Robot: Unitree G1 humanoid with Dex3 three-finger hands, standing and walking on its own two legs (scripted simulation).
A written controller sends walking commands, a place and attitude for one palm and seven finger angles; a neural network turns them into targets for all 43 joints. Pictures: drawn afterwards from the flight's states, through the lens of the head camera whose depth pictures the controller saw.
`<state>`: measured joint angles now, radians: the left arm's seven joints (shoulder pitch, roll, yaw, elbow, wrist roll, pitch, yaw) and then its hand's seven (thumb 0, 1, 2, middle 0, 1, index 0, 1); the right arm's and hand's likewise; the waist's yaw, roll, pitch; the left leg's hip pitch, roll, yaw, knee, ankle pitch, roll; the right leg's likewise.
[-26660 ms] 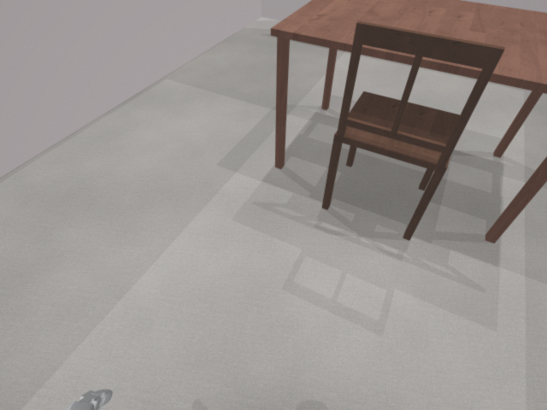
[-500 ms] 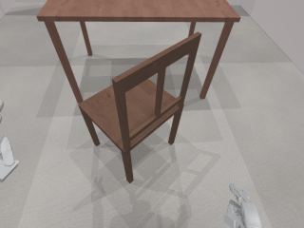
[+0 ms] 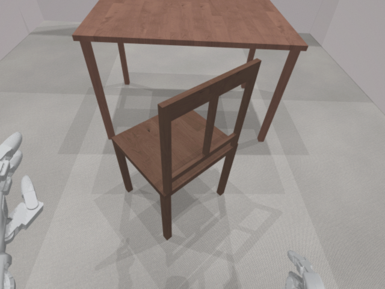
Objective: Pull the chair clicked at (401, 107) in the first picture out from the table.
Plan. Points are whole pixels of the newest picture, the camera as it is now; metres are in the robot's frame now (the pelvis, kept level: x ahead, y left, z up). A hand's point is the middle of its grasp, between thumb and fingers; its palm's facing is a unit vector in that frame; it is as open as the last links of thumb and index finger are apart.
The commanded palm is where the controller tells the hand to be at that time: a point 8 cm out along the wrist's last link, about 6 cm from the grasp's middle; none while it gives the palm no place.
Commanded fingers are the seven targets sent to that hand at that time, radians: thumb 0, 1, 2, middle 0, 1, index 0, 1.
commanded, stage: let the arm hang, fingers relaxed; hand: left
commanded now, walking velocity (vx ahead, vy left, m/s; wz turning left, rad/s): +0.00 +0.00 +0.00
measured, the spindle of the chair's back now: (209, 128) +0.67 -0.04 -0.10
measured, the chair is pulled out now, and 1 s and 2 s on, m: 0.47 0.47 0.47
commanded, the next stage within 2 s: look to check the result in 1.16 s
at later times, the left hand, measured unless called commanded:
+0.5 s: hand out of the picture -0.03 +0.19 -0.18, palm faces +0.09 -0.98 -0.16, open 7.0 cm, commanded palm none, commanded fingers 0.00 0.90 0.90 -0.20 -0.30 -0.20 -0.30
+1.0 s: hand out of the picture +0.02 +0.15 -0.18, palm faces +0.05 -0.99 -0.16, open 7.3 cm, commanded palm none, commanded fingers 0.00 0.90 0.90 -0.20 -0.30 -0.20 -0.30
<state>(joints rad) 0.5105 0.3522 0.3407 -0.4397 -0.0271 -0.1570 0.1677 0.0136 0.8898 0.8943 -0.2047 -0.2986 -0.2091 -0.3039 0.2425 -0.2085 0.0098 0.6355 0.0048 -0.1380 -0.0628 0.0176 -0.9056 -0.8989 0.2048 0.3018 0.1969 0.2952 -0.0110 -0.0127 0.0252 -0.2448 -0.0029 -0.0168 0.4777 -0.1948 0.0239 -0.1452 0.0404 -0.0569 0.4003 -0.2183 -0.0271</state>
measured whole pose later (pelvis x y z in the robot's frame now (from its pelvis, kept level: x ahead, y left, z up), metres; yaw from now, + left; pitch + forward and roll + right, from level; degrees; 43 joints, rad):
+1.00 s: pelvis +0.03 +0.00 +0.00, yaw +2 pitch -1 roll +0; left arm 0.31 0.11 -0.02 1.10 0.02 0.01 0.04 0.01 0.93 0.89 -0.20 -0.30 -0.20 -0.30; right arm 0.34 -0.12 0.01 1.08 -0.02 0.00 -0.03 0.01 -0.91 -0.90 0.20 0.30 0.19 0.29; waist -0.01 0.01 0.02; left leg -0.22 -0.04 -0.03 0.47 -0.23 0.03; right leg -0.14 0.00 -0.07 0.45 -0.29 -0.03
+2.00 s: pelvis +0.04 -0.01 +0.00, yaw +2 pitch -2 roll +0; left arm 0.32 0.11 0.00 1.10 0.01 0.01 0.04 0.00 0.91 0.89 -0.19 -0.30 -0.20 -0.30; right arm 0.34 -0.12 0.01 1.11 -0.01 -0.01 -0.04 0.01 -0.91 -0.90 0.20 0.30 0.19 0.29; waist 0.00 0.01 0.05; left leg -0.19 -0.03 -0.03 0.46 -0.23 0.02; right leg -0.10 0.01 -0.07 0.42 -0.29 -0.03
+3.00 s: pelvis +0.04 -0.02 +0.00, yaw +2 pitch -2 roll +0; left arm 0.32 0.10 0.00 1.09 0.01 0.01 0.04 0.00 0.91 0.89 -0.19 -0.30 -0.20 -0.30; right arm 0.32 -0.12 0.01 1.10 -0.01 -0.01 -0.05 0.01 -0.91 -0.90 0.20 0.30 0.19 0.29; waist 0.00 0.01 0.06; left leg -0.19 -0.02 -0.04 0.46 -0.24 0.01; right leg -0.10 0.02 -0.08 0.43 -0.30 -0.05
